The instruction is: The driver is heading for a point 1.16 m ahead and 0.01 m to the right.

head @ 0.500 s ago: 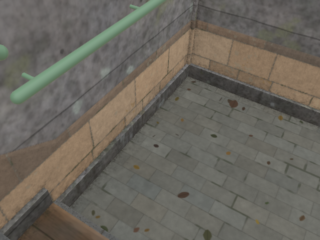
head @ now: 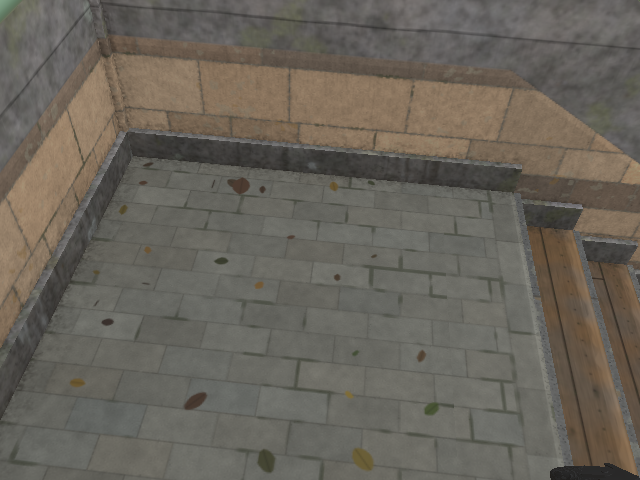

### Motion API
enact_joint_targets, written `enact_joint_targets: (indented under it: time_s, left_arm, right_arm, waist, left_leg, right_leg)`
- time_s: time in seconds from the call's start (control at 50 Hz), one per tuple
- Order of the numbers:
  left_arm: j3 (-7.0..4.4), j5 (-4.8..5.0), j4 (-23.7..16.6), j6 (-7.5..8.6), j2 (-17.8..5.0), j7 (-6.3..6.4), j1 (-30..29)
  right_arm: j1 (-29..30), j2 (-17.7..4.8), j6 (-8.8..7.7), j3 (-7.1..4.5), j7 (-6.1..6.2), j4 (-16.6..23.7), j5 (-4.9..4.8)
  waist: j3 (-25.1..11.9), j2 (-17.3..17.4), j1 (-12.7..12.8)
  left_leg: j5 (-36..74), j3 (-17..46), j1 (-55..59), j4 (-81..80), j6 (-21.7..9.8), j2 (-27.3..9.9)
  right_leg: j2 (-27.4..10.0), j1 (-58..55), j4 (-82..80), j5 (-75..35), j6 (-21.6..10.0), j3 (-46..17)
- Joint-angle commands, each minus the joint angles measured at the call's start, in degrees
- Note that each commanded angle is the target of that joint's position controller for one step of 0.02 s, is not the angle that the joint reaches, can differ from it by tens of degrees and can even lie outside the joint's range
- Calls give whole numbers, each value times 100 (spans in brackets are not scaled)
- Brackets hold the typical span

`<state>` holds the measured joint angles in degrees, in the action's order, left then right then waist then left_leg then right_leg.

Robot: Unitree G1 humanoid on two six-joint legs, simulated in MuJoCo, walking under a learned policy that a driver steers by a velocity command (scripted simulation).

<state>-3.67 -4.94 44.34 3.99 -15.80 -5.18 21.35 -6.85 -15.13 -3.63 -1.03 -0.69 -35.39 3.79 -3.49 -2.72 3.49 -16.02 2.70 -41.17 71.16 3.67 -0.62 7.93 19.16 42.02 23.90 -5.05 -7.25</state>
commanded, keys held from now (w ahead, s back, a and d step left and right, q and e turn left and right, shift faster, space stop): e+shift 0.38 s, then shift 0.50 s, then q+shift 0.12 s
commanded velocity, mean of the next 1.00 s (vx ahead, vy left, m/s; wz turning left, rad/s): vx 0.00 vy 0.00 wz -0.57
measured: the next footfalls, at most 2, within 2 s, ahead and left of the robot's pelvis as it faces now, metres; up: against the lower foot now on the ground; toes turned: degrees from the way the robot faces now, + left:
left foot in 0.22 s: +0.04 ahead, +0.16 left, +0.00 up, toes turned -18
right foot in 0.62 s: -0.03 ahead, -0.06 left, +0.00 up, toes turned -34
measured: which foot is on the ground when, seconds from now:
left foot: up 0.00-0.20, down 0.22-1.00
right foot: down 0.00-0.24, up 0.26-0.60, down 0.62-1.00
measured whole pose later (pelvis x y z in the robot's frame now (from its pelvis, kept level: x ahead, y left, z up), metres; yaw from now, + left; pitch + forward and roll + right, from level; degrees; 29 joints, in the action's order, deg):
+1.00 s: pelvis -0.05 +0.07 +0.00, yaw -30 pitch +2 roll +0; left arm 0.8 -2.0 36.7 0.9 -14.4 -3.8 6.5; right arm -19.2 -14.6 -2.5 1.0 -1.7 -46.0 0.9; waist -0.7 -0.3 -2.6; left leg -25.2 1.5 -17.3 41.1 -1.3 0.6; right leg 0.0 24.3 39.7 17.1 -3.0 4.5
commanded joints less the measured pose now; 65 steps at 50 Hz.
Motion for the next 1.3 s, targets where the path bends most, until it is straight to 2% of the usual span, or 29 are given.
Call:
enact_joint_targets:
  time_s: [0.02,0.14,0.22,0.24,0.26,0.28,0.32,0.36,0.48,0.56,0.62,0.66,0.68,0.72,0.76,0.82,0.86,0.88,0.9,0.92,0.94,0.96,1.04,1.12,1.18,1.24,1.26,1.28,1.3]
  left_arm:
    - [-77,-96,-560,300,-792,143,-392]
    - [-90,172,-507,254,-793,224,343]
    - [-26,120,-922,-55,-909,161,-886]
    - [59,69,-1182,-169,-685,59,-1409]
    - [221,4,-1216,-213,-9,-68,-894]
    - [93,184,-1083,-226,-384,-2,-661]
    - [114,74,-966,-356,-598,261,-987]
    - [205,-48,-659,-322,-552,279,-427]
    - [280,-18,-1191,-318,-544,-80,-1134]
    - [277,-95,-1453,-372,-401,-12,-1299]
    - [156,252,-969,-206,-495,-7,-401]
    - [-179,291,-1320,-85,-1610,75,-484]
    - [-139,54,-1194,-2,-1223,-39,-310]
    - [-1,507,-1206,100,-826,-91,-1071]
    - [111,487,-1104,113,-705,-157,-1417]
    - [370,446,-1106,83,-468,-194,-2317]
    - [371,595,-859,-103,-633,-402,-1889]
    - [310,582,-827,-184,-682,-434,-1395]
    - [421,621,-740,-441,0,253,-1094]
    - [439,581,-772,-560,-163,467,-1305]
    - [88,255,-1248,-340,-1295,168,-1559]
    - [-187,119,-1231,-221,-1811,192,-1595]
    - [-121,336,-755,-44,-683,619,671]
    - [-110,265,-781,192,-277,915,-798]
    - [-355,131,-1007,365,-847,1014,-1572]
    - [-550,20,-899,451,-1126,1005,-1540]
    - [-520,7,-936,431,-967,967,-1565]
    - [-373,-5,-1199,458,-360,890,-1730]
    - [-139,174,-1822,570,198,921,-1230]
  right_arm:
    - [-968,-660,41,-214,73,269,25]
    - [217,-294,39,76,251,765,-85]
    - [-1013,-480,-120,-70,86,274,-187]
    - [-1757,-882,-143,-217,64,138,-239]
    - [-2130,-1379,-243,-355,-20,-87,-154]
    - [-2083,-1435,-278,-384,-109,97,21]
    - [-1414,-1001,-81,-216,-169,-42,-236]
    - [28,-250,-45,59,-45,410,-433]
    - [-90,-1021,-428,-35,442,172,-164]
    - [-244,-1131,-414,19,110,-86,-175]
    - [283,-1087,-286,42,-195,-98,-295]
    - [-1365,-685,-341,36,-171,-99,-149]
    - [-795,-928,-310,-28,-44,-95,-292]
    - [-145,-872,-211,-22,82,-69,-279]
    - [-861,-742,-148,76,3,-424,-106]
    - [-1642,-354,-89,170,-257,-745,-221]
    - [-1630,-503,-121,134,-355,-883,-537]
    - [-1367,-852,-193,65,-283,-789,-479]
    - [-982,-503,295,126,-165,-849,-376]
    - [-241,-547,471,112,-84,-571,-439]
    - [267,-1457,27,-163,-192,-316,-424]
    - [556,-1388,-144,-213,-132,-105,-357]
    - [-778,-372,-52,5,382,-359,-29]
    - [-1156,55,320,187,97,-464,96]
    - [-1376,-203,352,3,-309,-417,151]
    - [-1752,-415,253,-214,-379,-386,26]
    - [-2336,-744,154,-427,-296,-634,-31]
    - [-3156,-1333,-6,-631,-166,-855,71]
    - [-3338,-2526,-212,-886,-55,-314,110]
  waist:
    - [51,-233,-591]
    - [-282,-408,434]
    - [-438,-317,-429]
    - [-646,489,-866]
    - [-1147,1622,-654]
    - [-593,810,-791]
    - [98,560,-605]
    - [-203,402,-82]
    - [-44,301,-446]
    - [-69,839,-471]
    - [-117,538,60]
    - [-1417,-1250,-566]
    - [-1060,-379,-35]
    - [-335,73,-241]
    - [-161,-38,-589]
    - [-77,179,-1200]
    - [-75,-200,-965]
    - [-95,-21,-566]
    - [-968,185,-209]
    - [-388,-15,-11]
    - [417,849,104]
    - [29,555,148]
    - [-216,-979,604]
    - [82,22,-352]
    - [195,-245,-589]
    - [129,-31,-618]
    - [14,195,-812]
    - [-6,1385,-1065]
    - [-548,1903,-663]
  left_leg:
    - [79,-223,1550,306,10,200]
    - [-1393,470,-1092,-741,321,278]
    - [-102,106,1613,-1295,-151,487]
    - [2623,405,4044,-2220,-843,324]
    - [4812,2475,5493,-3469,-2425,-1130]
    - [5027,3846,5111,-3879,-3310,-2273]
    - [2617,3832,3903,-4364,-3009,-2461]
    - [2642,1754,2430,-4369,-2240,-1475]
    - [853,-404,1731,-4656,-1441,-926]
    - [385,-34,1909,-4483,-1328,-1387]
    - [795,-65,1760,-3774,-1112,-1402]
    - [-2467,-279,537,-1731,150,-345]
    - [-2412,272,329,-1288,347,-320]
    - [-2279,-161,367,-811,670,-330]
    - [-1864,-87,1396,-51,664,-360]
    - [-477,-393,2795,-1490,547,-229]
    - [188,-256,3166,-3302,491,-170]
    - [343,-83,3034,-3598,200,-134]
    - [1582,390,3064,-4041,-509,-573]
    - [1819,593,2158,-4100,-661,-489]
    - [-31,251,1080,-3998,-745,-28]
    - [-70,370,1120,-3841,-838,-87]
    - [-1897,-70,-309,-989,-263,246]
    - [-1153,-417,1018,-845,-78,-241]
    - [-672,-681,2336,-1456,-109,-91]
    - [79,-665,3045,-2977,90,-58]
    - [599,-647,3891,-3565,100,164]
    - [3293,529,4873,-4183,-400,-213]
    - [5049,3404,5632,-4350,-1639,-1812]
  right_leg:
    - [-1285,1202,-232,-4421,-1000,-1806]
    - [-1614,-1553,897,-5288,-1423,-3727]
    - [-1010,1230,814,-4677,-1162,-3523]
    - [-252,3192,1072,-3407,-577,-2545]
    - [808,4363,2478,489,385,-1176]
    - [576,5143,3946,1562,820,-1105]
    - [-333,5898,5093,717,1142,-883]
    - [-633,4417,5785,-424,1272,-127]
    - [-1178,2794,3817,-1690,968,724]
    - [-1018,1724,1629,-266,831,1077]
    - [-684,-58,-1049,-2004,529,1239]
    - [-2617,-2113,-1267,-5606,-1667,-1933]
    - [-2585,-1599,-1430,-3452,-1477,-2138]
    - [-2168,-340,-1499,-2113,-843,-1416]
    - [-2059,1036,-1416,-2242,-699,-905]
    - [-1479,2057,-1138,-1449,-171,-113]
    - [-1580,1227,-1285,-895,146,-639]
    - [-1508,879,-1313,-70,344,-563]
    - [-1345,-480,-1010,-1847,504,335]
    - [-1286,-952,-1062,-2296,537,361]
    - [-1160,-755,-701,-721,339,742]
    - [-1435,-807,-829,-628,-80,529]
    - [-3776,-1947,-2459,-1229,-2281,-2195]
    - [-2769,-84,-2961,-928,-709,206]
    - [-2441,842,-2749,193,-64,1253]
    - [-2819,704,-1564,262,2,1306]
    - [-2648,1167,-647,443,40,1504]
    - [-1798,2352,1406,1435,378,1916]
    - [-843,3784,2711,2344,658,1001]
Keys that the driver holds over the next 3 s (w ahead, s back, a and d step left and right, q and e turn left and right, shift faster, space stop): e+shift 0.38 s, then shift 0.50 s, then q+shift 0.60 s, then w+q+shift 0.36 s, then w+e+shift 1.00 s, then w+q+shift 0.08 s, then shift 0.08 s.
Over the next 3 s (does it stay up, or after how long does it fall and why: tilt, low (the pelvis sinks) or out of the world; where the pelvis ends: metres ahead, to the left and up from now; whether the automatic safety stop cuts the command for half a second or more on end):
stays up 0.98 -0.04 -0.34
